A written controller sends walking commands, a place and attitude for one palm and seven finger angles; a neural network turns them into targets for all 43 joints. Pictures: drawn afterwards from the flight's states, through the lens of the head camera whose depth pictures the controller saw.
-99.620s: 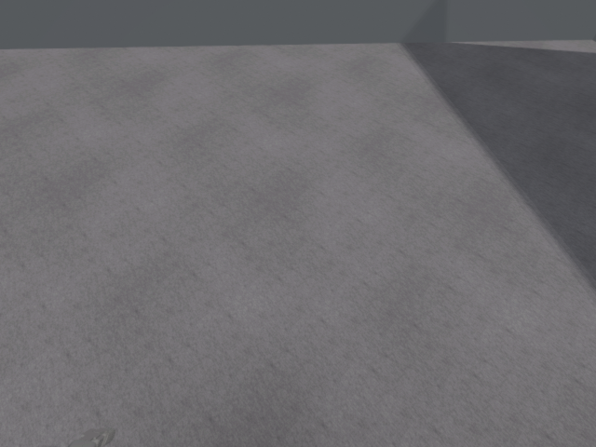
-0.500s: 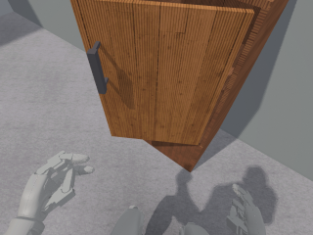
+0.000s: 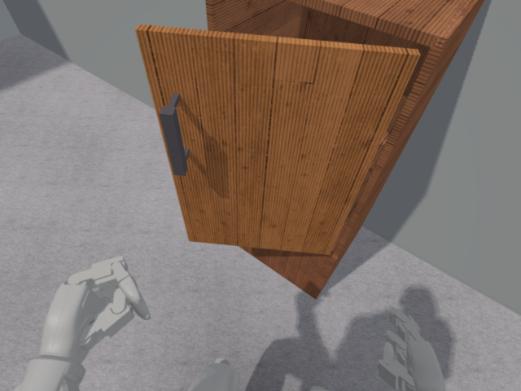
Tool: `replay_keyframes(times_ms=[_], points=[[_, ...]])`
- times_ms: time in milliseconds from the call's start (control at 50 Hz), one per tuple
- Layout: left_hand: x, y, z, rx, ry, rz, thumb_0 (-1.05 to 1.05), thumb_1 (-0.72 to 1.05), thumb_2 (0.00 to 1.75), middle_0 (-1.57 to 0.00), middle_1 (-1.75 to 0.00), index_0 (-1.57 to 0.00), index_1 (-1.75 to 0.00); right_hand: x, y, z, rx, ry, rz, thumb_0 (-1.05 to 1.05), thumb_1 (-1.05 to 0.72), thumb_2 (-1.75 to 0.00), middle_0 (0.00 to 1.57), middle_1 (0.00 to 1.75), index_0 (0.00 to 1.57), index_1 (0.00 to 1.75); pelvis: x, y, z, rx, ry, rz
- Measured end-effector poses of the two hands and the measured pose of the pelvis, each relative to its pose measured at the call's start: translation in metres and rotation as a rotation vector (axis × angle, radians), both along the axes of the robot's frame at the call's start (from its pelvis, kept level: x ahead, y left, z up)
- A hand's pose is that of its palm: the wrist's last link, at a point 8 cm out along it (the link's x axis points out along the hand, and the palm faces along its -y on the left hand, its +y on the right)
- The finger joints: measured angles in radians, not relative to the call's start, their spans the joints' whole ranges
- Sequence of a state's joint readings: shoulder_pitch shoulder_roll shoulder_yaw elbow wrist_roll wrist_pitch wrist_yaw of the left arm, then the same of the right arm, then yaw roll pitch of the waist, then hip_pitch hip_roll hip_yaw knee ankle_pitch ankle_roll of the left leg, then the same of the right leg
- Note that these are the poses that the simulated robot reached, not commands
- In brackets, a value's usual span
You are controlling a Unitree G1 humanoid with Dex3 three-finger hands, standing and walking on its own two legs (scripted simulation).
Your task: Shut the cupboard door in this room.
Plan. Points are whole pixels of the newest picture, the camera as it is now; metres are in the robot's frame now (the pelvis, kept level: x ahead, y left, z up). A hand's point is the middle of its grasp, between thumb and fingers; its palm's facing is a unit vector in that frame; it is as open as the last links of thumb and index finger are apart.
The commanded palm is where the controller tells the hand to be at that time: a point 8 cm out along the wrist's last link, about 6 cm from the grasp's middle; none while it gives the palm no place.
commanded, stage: raise the hand and make a fist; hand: left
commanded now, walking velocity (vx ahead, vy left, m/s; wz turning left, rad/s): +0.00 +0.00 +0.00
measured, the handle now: (177, 136) +0.51 +0.20 +0.09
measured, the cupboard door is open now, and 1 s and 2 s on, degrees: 31 31 31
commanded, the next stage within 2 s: bring the fist close to the handle in 0.74 s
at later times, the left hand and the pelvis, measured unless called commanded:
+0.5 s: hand (143, 286) +0.23 +0.17 +0.09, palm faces +0.00 -1.00 -0.03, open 3.1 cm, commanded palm +0.21 +0.23 +0.09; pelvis +0.01 -0.01 +0.02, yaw +0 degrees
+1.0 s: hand (156, 273) +0.25 +0.16 +0.09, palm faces +0.00 -1.00 -0.05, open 3.1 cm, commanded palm +0.24 +0.22 +0.09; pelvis +0.01 -0.02 +0.01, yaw +0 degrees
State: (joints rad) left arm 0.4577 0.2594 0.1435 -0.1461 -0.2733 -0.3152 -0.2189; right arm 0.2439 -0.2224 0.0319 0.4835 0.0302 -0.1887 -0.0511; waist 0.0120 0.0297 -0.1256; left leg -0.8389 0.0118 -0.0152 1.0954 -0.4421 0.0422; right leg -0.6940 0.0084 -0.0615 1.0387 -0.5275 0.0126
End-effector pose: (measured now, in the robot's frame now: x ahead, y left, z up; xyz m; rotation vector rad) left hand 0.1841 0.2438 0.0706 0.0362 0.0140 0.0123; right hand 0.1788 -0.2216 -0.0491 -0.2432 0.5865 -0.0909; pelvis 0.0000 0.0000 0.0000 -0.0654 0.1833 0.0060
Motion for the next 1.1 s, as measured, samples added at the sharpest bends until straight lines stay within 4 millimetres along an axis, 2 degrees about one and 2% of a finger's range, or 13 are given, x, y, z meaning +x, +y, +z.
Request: replay_keyframes(times_ms=[180,440,620,900,1100], points=[[0.008,-0.003,0.009,0.001,0.002,-0.008,0.02,0.9,0.9,-1.25,-1.45,-1.25,-1.44,-0.007,0.001,0.003,0.015,0.016,0.013,0.01,-0.9,-0.9,0.2,0.3,0.2,0.3,0.001,-0.003,0.007,0.004,-0.022,0.003],[0.024,-0.013,0.02,-0.003,0.0,-0.017,0.01,0.9,0.9,-1.3,-1.5,-1.3,-1.49,-0.017,-0.019,0.003,0.011,0.047,-0.018,0.01,-0.9,-0.9,0.2,0.3,0.2,0.3,0.006,-0.012,0.015,0.018,-0.04,0.0],[0.027,-0.02,0.018,0.002,0.01,-0.013,0.01,0.9,0.9,-1.3,-1.5,-1.3,-1.5,-0.012,-0.028,0.003,0.011,0.046,-0.024,0.01,-0.9,-0.9,0.2,0.3,0.2,0.3,0.009,-0.017,0.016,0.026,-0.038,-0.003],[0.032,-0.025,0.02,0.008,0.003,-0.014,0.02,0.9,0.9,-1.3,-1.5,-1.3,-1.5,-0.003,-0.028,0.0,0.029,0.046,-0.014,0.01,-0.91,-0.9,0.2,0.3,0.2,0.3,0.013,-0.022,0.016,0.032,-0.031,-0.002],[0.064,-0.026,0.02,0.005,-0.025,-0.022,0.02,0.9,0.9,-1.31,-1.5,-1.3,-1.5,-0.008,-0.03,-0.007,0.023,0.077,-0.021,0.01,-0.91,-0.9,0.2,0.3,0.2,0.3,0.011,-0.022,0.015,0.034,-0.025,-0.003]])
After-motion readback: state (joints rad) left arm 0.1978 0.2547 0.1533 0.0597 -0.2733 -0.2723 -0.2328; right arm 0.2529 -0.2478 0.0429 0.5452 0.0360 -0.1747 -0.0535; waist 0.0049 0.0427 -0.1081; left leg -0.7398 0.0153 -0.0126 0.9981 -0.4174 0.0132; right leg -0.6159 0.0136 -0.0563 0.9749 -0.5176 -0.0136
